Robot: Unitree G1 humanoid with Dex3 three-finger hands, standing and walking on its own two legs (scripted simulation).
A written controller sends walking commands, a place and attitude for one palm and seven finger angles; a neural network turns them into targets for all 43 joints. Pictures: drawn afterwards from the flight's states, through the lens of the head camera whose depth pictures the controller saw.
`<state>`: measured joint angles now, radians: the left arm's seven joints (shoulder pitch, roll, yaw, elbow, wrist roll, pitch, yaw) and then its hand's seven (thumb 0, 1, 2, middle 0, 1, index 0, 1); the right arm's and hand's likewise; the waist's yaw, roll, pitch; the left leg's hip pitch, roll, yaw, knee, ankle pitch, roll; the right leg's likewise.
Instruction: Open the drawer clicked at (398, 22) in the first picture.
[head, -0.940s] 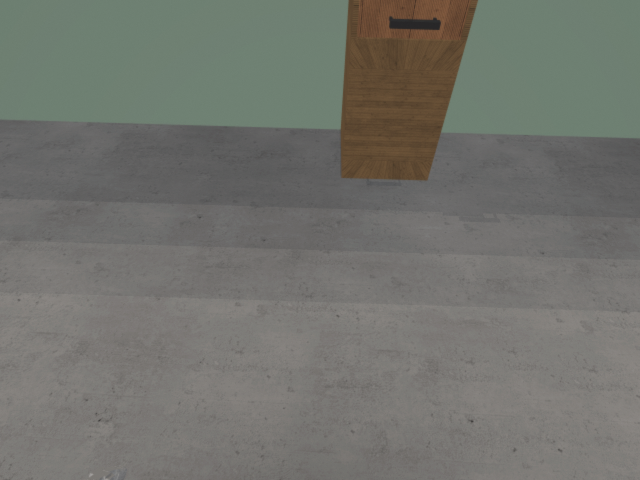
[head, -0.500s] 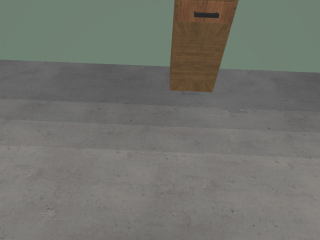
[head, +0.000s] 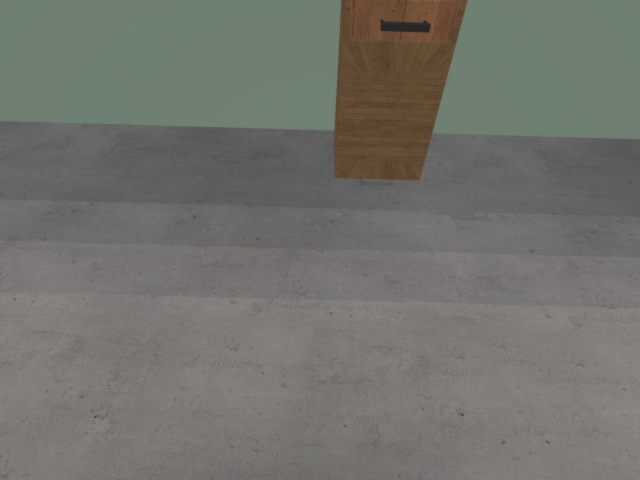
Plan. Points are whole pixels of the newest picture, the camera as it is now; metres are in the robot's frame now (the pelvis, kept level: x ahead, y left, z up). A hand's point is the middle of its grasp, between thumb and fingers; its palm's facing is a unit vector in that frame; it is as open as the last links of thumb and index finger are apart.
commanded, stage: look at it before walking up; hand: left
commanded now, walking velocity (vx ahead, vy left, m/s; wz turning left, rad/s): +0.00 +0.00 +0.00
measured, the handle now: (404, 24) +1.60 -0.23 -0.03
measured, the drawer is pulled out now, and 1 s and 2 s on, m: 0.00 0.00 0.00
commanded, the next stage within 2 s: walk to a spot facing it in 0.50 s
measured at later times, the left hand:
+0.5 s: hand out of the picture +0.08 +0.25 -0.16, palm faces -0.04 -0.94 -0.33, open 7.4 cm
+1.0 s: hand out of the picture +0.08 +0.17 -0.19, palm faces -0.09 -0.97 -0.21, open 7.4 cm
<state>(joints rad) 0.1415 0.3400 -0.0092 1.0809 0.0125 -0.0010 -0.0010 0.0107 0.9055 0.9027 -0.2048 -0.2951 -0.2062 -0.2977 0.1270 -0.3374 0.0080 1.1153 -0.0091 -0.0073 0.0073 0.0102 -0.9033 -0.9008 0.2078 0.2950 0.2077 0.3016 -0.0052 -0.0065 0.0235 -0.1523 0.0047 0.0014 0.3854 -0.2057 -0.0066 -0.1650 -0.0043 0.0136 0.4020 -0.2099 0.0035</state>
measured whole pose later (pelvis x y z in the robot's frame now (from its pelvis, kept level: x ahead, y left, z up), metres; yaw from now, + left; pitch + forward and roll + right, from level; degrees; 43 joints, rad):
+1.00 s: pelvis +0.06 -0.02 -0.02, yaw -10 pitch -1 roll -1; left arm 0.38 0.19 0.03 1.01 0.02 -0.03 -0.02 0.01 0.91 0.90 -0.20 -0.29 -0.20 -0.30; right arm 0.27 -0.24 -0.03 1.08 -0.02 0.01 0.00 0.01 -0.90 -0.90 0.21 0.29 0.21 0.30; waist 0.04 0.03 0.02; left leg -0.34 0.09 0.07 1.03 -0.49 -0.03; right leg -0.24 0.05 -0.03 0.63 -0.38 -0.05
